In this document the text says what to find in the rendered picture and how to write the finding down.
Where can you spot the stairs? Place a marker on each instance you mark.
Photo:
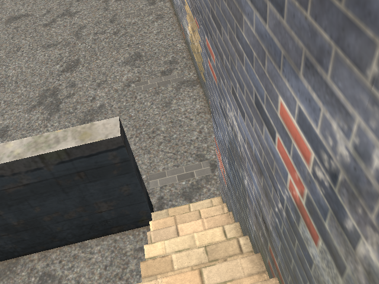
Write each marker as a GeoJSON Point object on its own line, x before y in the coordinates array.
{"type": "Point", "coordinates": [200, 243]}

